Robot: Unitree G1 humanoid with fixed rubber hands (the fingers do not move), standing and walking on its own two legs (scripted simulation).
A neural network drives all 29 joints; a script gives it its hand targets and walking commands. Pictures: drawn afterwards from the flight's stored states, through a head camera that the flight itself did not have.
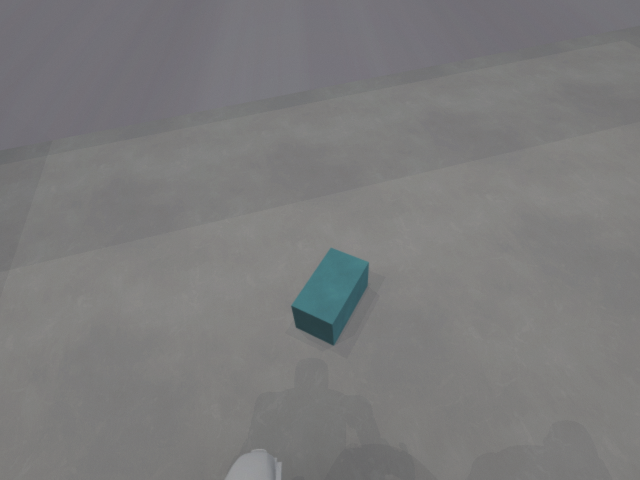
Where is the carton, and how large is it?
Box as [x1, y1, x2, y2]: [291, 248, 368, 345]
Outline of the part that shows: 330,248 291,306 296,327 333,345 367,285 368,262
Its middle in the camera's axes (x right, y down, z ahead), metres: +0.04 +0.21 +1.39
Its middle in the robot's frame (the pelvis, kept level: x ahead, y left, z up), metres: +0.83 +0.07 -0.71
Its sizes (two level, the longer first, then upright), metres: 0.281 0.155 0.149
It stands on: the floor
